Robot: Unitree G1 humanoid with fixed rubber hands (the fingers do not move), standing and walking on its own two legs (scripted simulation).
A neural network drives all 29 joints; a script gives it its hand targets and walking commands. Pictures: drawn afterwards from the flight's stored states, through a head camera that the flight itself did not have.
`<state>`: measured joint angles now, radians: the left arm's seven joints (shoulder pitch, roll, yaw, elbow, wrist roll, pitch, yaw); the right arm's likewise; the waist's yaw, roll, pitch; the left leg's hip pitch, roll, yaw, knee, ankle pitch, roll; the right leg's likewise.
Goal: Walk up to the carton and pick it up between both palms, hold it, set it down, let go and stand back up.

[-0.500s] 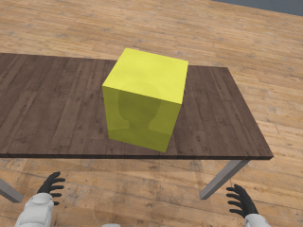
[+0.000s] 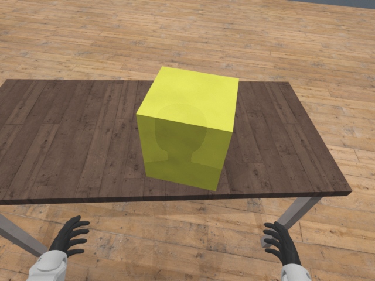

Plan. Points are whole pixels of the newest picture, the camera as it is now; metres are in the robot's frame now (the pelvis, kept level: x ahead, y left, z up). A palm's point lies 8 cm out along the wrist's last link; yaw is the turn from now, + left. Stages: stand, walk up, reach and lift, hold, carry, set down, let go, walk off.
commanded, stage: reach and lift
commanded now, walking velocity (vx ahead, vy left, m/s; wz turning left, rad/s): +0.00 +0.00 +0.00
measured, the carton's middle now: (189, 130) +0.49 +0.01 +0.01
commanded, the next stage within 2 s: none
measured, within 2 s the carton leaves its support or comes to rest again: neither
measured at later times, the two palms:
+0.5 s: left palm (64, 234) +0.21 +0.27 -0.03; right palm (272, 239) +0.22 -0.18 -0.04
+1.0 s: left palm (75, 208) +0.25 +0.25 +0.00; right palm (261, 220) +0.24 -0.15 +0.01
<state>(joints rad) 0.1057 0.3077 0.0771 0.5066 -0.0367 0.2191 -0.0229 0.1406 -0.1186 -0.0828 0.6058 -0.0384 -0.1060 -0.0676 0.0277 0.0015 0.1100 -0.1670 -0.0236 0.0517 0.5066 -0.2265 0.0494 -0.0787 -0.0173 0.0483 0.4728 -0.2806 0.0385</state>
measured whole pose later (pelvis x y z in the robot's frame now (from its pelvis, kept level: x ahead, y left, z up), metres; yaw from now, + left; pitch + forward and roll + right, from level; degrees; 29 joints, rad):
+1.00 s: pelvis +0.01 +0.00 +0.00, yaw +0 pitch -7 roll -2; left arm 0.02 0.37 -0.03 0.41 -0.22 -0.13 -0.15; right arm 0.13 0.05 0.04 0.39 0.15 -0.25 -0.25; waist 0.06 -0.04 0.10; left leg -0.15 -0.01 0.05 0.51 -0.25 0.05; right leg -0.03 0.00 0.05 0.42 -0.27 0.03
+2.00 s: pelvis +0.01 -0.01 +0.01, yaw +0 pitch -1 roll -1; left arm -0.59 0.40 0.08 0.65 -0.22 0.20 -0.13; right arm -0.42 -0.05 0.01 0.42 0.23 0.15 -0.32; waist -0.02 -0.03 0.06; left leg -0.23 0.00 0.05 0.44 -0.19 0.04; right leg -0.12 0.00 0.05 0.35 -0.21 0.03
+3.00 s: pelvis +0.01 -0.01 +0.00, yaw +0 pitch +9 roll -2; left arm -1.21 0.46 -0.12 1.41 -0.29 0.04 -0.09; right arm -1.01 -0.14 -0.02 1.06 0.32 0.14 -0.25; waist -0.13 -0.03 -0.12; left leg -0.46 0.01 0.02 0.48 -0.18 0.03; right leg -0.33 0.02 0.02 0.36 -0.19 0.03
